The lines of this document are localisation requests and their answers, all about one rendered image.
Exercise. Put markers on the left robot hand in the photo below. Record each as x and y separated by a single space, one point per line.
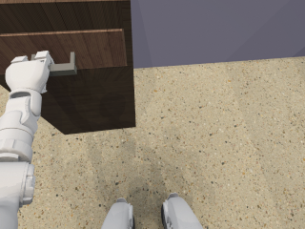
25 74

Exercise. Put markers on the left robot forearm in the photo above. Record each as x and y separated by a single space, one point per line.
19 124

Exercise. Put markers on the robot right shin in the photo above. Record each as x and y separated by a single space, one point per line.
171 195

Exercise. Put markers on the drawer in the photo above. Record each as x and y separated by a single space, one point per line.
92 48

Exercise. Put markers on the cabinet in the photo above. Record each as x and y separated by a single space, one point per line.
93 99

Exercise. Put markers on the right robot thigh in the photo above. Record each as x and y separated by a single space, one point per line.
179 214

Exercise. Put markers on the handle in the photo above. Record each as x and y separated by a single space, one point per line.
63 68

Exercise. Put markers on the robot left upper arm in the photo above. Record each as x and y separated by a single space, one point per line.
17 182

